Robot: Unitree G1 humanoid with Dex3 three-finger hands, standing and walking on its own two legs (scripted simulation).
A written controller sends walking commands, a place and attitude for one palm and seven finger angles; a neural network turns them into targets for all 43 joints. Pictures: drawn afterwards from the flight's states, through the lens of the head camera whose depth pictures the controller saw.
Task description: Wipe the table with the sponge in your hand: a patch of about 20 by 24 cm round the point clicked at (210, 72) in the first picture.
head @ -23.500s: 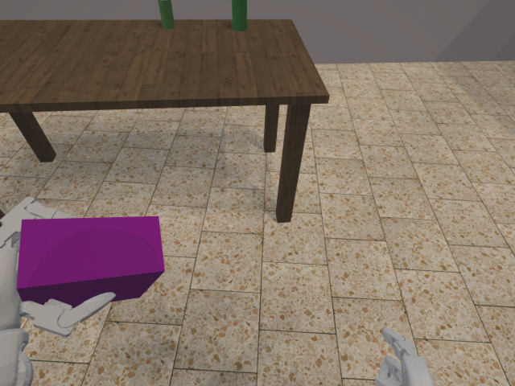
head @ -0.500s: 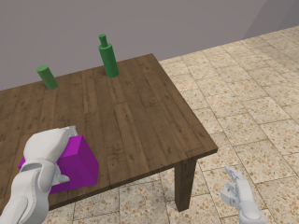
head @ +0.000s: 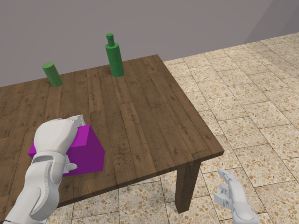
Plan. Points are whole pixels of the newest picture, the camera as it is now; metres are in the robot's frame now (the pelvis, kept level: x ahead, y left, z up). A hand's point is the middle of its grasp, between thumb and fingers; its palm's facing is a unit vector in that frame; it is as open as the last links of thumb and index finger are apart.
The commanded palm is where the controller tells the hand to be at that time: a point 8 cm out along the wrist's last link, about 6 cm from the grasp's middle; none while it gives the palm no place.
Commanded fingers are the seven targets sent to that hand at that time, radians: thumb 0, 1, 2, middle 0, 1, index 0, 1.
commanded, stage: move the sponge above the wiping area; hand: left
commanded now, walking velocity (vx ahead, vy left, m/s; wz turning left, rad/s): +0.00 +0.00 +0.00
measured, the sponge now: (74, 156) +0.25 +0.27 +0.05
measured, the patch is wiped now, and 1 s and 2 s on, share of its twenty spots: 0.00 0.00 0.00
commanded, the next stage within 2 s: none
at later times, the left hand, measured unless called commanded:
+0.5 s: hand (63, 139) +0.26 +0.29 +0.11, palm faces +0.12 -0.04 -0.99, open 10.5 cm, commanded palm +0.22 +0.28 +0.15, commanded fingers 0.00 0.10 1.30 -1.20 -1.60 -1.20 -1.60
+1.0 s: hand (52, 145) +0.25 +0.32 +0.09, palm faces +0.07 -0.06 -1.00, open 10.5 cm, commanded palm +0.21 +0.29 +0.14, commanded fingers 0.00 0.10 1.30 -1.20 -1.60 -1.20 -1.60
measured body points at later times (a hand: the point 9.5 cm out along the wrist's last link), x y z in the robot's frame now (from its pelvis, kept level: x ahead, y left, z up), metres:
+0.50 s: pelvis +0.01 -0.01 +0.00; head +0.01 -0.05 +0.45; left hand +0.25 +0.28 +0.16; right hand +0.26 -0.21 -0.09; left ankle +0.03 +0.10 -0.74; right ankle -0.01 -0.11 -0.74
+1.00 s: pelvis +0.01 -0.02 +0.00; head +0.00 -0.06 +0.45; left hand +0.24 +0.31 +0.15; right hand +0.25 -0.23 -0.09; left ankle +0.03 +0.10 -0.74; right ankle -0.01 -0.11 -0.74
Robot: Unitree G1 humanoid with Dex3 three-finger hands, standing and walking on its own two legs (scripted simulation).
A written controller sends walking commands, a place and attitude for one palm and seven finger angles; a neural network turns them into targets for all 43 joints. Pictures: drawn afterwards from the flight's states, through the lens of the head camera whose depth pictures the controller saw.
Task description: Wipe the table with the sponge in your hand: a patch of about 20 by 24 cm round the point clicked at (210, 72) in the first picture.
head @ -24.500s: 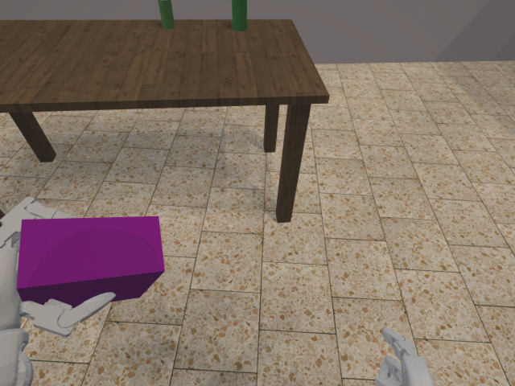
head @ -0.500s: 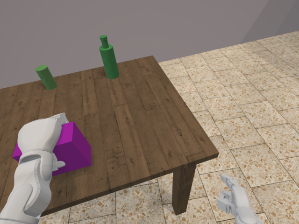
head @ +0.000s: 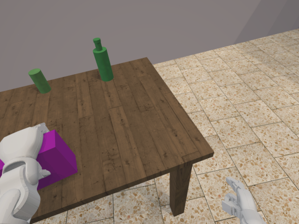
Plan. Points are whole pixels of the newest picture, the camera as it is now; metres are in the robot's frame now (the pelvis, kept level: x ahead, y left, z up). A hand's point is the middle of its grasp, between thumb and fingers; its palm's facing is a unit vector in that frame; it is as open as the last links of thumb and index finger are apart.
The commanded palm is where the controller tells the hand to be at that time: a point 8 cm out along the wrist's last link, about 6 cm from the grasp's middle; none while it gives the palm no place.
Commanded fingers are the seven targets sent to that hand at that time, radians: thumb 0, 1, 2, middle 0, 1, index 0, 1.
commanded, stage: move the sponge above the wiping area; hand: left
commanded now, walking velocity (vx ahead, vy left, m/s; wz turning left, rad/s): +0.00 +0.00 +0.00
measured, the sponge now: (45, 166) +0.23 +0.34 +0.04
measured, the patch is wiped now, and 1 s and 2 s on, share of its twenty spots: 0.00 0.00 0.00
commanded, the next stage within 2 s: none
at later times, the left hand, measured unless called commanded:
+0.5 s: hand (46, 160) +0.23 +0.31 +0.08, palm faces -0.02 -0.13 -0.99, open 10.5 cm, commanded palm +0.20 +0.30 +0.15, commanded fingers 0.00 0.10 1.30 -1.20 -1.60 -1.20 -1.60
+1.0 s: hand (62, 161) +0.24 +0.28 +0.06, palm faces -0.09 -0.11 -0.99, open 10.5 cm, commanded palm +0.21 +0.29 +0.15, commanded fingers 0.00 0.10 1.30 -1.20 -1.60 -1.20 -1.60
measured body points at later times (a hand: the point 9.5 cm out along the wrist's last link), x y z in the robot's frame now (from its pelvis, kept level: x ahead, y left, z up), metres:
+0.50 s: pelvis -0.01 +0.02 +0.00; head -0.02 -0.03 +0.45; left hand +0.23 +0.32 +0.13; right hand +0.24 -0.18 -0.09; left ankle +0.02 +0.12 -0.74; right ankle -0.03 -0.09 -0.74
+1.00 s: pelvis -0.01 +0.01 +0.00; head -0.01 -0.03 +0.45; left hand +0.24 +0.28 +0.12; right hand +0.25 -0.19 -0.08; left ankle +0.02 +0.12 -0.74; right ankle -0.03 -0.09 -0.74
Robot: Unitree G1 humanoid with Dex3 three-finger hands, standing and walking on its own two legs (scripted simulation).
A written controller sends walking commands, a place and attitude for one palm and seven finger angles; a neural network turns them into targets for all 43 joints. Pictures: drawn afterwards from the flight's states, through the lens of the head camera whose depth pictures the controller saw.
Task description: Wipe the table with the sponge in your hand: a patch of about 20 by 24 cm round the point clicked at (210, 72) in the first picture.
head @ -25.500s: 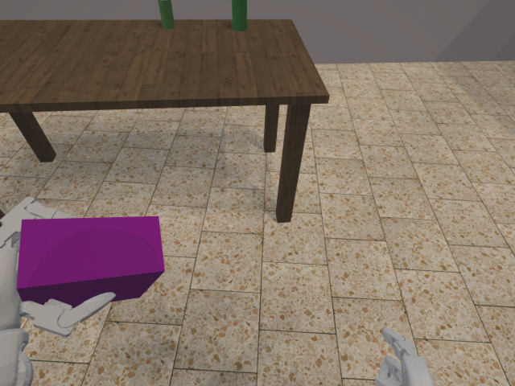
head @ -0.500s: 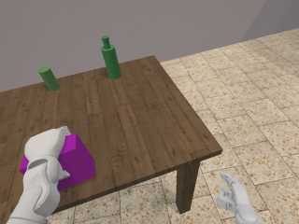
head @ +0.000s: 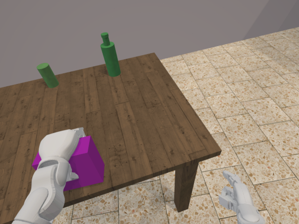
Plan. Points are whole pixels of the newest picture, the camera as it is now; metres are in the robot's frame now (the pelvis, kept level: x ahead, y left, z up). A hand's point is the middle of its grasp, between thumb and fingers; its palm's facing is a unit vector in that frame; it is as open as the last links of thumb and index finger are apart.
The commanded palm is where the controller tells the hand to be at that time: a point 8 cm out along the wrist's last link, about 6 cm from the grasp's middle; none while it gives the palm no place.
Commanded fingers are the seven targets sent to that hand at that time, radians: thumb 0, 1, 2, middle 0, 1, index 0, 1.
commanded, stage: move the sponge above the wiping area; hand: left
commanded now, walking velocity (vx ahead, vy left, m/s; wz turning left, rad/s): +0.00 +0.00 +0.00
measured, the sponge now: (75, 169) +0.24 +0.27 +0.00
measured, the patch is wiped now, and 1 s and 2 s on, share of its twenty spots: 0.00 0.00 0.00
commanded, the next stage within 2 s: lower the sponge onto the table in 1.72 s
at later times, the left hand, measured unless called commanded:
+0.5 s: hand (64, 152) +0.25 +0.27 +0.08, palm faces +0.01 -0.05 -1.00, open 10.5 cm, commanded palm +0.22 +0.28 +0.15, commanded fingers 0.00 0.10 1.30 -1.20 -1.60 -1.20 -1.60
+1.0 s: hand (53, 144) +0.26 +0.30 +0.10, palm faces +0.12 -0.05 -0.99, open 10.5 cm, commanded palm +0.22 +0.29 +0.15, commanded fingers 0.00 0.10 1.30 -1.20 -1.60 -1.20 -1.60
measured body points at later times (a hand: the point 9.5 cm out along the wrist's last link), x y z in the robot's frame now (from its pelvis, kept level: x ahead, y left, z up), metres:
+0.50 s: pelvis +0.01 -0.01 +0.00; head +0.01 -0.05 +0.45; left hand +0.24 +0.27 +0.14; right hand +0.25 -0.22 -0.08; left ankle +0.03 +0.11 -0.74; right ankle -0.02 -0.10 -0.74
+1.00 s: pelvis +0.00 +0.00 +0.00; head +0.00 -0.03 +0.45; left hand +0.25 +0.30 +0.15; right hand +0.24 -0.20 -0.09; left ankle +0.03 +0.11 -0.74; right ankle -0.02 -0.10 -0.74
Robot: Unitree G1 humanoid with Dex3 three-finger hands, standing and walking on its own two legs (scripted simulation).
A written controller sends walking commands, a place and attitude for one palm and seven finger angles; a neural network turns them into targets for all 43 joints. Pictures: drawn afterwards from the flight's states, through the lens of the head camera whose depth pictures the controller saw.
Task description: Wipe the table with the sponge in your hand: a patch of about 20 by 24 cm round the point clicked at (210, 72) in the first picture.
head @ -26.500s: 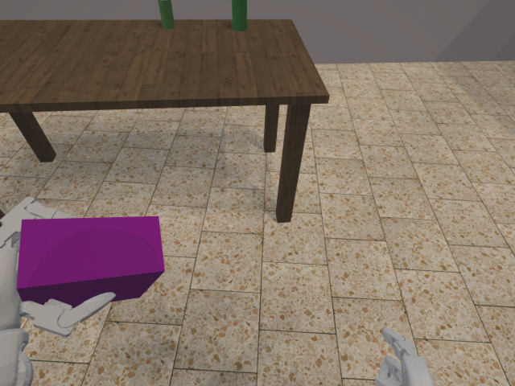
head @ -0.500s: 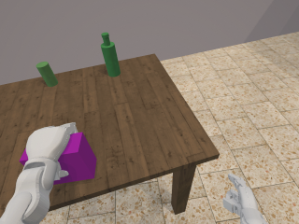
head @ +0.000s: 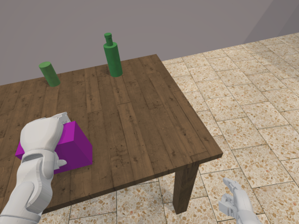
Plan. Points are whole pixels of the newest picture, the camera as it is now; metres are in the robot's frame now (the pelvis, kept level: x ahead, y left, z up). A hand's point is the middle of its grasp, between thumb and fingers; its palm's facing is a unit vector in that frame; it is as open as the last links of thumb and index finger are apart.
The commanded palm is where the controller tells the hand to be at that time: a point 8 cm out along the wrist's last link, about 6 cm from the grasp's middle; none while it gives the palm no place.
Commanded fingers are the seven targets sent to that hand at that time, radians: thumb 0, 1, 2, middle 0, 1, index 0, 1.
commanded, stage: move the sponge above the wiping area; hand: left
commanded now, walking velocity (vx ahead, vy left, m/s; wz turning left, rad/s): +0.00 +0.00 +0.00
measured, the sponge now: (62, 153) +0.26 +0.31 +0.04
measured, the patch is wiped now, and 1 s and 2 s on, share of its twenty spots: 0.00 0.00 0.05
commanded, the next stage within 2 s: lower the sponge onto the table in 0.72 s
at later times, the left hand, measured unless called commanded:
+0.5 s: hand (49, 146) +0.24 +0.31 +0.10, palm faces +0.08 -0.08 -0.99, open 10.5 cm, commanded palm +0.22 +0.28 +0.15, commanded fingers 0.00 0.10 1.30 -1.20 -1.60 -1.20 -1.60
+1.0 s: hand (62, 154) +0.24 +0.28 +0.07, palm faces -0.05 -0.13 -0.99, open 10.5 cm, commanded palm +0.22 +0.28 +0.15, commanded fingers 0.00 0.10 1.30 -1.20 -1.60 -1.20 -1.60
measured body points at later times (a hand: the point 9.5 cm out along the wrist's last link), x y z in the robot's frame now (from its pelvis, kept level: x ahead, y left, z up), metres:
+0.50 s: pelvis +0.00 +0.00 +0.00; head +0.00 -0.04 +0.45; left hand +0.24 +0.31 +0.15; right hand +0.25 -0.20 -0.08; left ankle +0.02 +0.10 -0.74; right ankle -0.02 -0.11 -0.74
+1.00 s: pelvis +0.01 -0.02 +0.00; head +0.00 -0.06 +0.45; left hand +0.24 +0.29 +0.13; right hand +0.25 -0.23 -0.09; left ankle +0.02 +0.10 -0.74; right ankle -0.02 -0.11 -0.74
